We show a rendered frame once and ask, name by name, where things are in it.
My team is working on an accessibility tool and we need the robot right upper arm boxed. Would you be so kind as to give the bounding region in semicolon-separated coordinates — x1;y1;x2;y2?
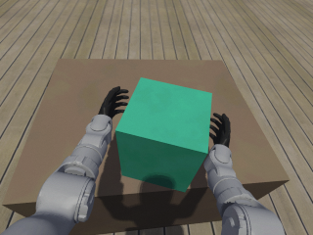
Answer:
221;204;285;235

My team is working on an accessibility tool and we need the carton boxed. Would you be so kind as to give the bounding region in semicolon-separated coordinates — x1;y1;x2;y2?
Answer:
115;77;212;193

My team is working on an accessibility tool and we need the robot right hand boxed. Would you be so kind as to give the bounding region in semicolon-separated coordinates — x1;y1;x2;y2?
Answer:
209;113;231;148

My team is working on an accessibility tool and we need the robot left upper arm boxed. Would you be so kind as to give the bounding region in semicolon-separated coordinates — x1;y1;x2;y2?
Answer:
0;171;96;235

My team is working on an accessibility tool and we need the robot right forearm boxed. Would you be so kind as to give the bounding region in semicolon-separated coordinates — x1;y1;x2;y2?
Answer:
203;144;285;234

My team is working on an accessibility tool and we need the robot left hand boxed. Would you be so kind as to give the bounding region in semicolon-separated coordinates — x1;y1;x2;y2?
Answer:
98;86;129;119

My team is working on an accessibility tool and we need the robot left forearm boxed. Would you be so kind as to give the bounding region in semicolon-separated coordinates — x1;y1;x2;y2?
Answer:
35;115;112;211

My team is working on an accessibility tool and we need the pedestal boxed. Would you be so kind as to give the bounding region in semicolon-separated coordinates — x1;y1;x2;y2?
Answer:
2;58;290;235

